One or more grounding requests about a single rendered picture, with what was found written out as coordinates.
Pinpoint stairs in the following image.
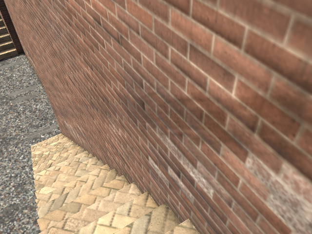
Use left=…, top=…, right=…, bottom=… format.
left=30, top=134, right=200, bottom=234
left=0, top=16, right=18, bottom=60

